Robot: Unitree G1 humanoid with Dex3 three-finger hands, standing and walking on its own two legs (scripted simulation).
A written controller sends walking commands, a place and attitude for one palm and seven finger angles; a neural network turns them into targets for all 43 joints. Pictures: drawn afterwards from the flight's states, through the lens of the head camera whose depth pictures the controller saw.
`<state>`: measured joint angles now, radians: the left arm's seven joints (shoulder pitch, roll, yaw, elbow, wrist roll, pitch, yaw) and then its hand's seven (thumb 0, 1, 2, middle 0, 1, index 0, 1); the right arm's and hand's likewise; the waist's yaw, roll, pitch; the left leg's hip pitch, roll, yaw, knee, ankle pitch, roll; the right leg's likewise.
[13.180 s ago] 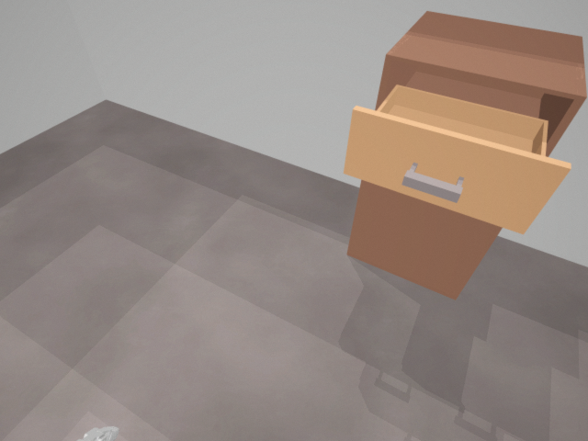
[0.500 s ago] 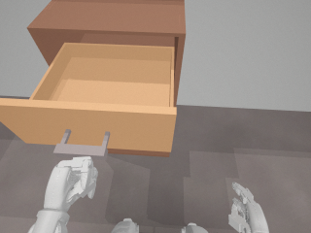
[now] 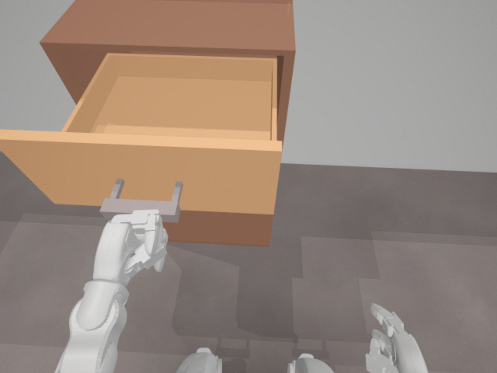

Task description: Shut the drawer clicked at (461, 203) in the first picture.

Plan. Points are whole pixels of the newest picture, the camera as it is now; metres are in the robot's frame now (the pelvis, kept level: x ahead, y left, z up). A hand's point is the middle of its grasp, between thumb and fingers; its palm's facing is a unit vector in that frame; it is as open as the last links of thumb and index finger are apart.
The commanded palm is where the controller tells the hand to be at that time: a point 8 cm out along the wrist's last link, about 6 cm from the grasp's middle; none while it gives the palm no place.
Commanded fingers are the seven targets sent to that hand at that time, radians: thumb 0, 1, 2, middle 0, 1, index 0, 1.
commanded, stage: push the drawer shut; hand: left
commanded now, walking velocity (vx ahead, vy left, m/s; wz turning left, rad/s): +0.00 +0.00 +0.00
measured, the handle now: (145, 198) +0.37 +0.18 +0.06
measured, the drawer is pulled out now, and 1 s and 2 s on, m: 0.23 0.13 0.00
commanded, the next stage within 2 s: none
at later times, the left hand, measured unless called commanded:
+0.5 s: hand (169, 218) +0.34 +0.13 +0.06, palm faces -0.05 -1.00 -0.06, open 3.1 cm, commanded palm +0.33 +0.19 +0.06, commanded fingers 0.00 0.90 0.90 -1.40 -1.60 -1.40 -1.60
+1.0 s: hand (173, 187) +0.40 +0.14 +0.06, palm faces -0.05 -1.00 -0.05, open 3.2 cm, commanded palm +0.38 +0.20 +0.06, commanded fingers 0.00 0.90 0.90 -1.40 -1.60 -1.40 -1.60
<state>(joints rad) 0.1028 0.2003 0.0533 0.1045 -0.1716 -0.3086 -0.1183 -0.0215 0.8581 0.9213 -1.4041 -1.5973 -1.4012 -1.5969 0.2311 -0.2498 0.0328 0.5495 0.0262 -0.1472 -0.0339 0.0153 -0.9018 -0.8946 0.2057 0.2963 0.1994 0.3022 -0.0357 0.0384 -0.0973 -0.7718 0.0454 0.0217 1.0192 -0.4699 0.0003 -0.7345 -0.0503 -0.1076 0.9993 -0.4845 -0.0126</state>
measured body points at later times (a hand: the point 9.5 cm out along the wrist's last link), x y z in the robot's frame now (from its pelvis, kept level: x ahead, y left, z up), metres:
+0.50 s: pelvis +0.00 +0.00 +0.00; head +0.07 +0.00 +0.45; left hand +0.34 +0.19 +0.06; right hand +0.13 -0.25 -0.10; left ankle +0.02 +0.12 -0.67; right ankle +0.00 -0.11 -0.67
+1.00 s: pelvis -0.01 +0.00 +0.01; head +0.07 +0.00 +0.45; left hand +0.39 +0.19 +0.06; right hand +0.08 -0.26 -0.11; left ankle +0.02 +0.12 -0.67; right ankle +0.00 -0.11 -0.67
